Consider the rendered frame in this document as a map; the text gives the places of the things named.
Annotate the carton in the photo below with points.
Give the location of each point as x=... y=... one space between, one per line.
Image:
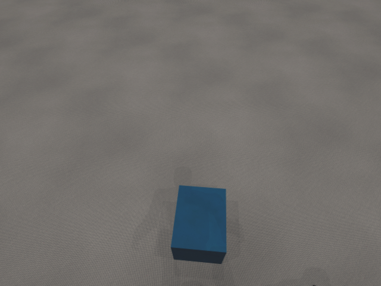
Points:
x=199 y=232

